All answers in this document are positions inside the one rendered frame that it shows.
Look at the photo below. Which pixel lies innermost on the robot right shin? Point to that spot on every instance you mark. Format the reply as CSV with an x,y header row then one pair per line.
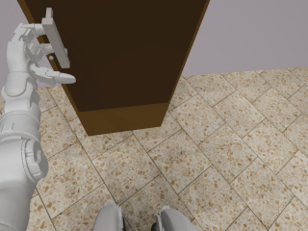
x,y
163,208

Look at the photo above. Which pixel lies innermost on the robot left hand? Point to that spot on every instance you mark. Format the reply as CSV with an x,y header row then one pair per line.
x,y
20,57

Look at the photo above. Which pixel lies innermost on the handle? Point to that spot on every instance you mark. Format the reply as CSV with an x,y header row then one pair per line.
x,y
50,29

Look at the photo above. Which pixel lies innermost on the robot left upper arm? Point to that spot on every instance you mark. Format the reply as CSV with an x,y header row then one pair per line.
x,y
22,165

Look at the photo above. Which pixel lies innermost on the cupboard door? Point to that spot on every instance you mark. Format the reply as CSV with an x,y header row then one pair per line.
x,y
122,53

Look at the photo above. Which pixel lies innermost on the left robot forearm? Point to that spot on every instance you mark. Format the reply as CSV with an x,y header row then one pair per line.
x,y
21,113

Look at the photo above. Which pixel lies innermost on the right robot thigh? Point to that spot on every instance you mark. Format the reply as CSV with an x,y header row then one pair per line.
x,y
173,220

